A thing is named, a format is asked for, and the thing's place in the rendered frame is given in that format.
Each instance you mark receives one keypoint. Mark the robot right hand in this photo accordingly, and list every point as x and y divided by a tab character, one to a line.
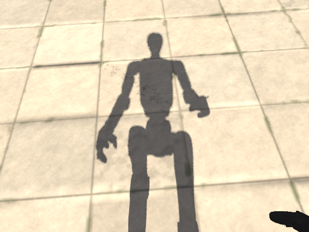
297	220

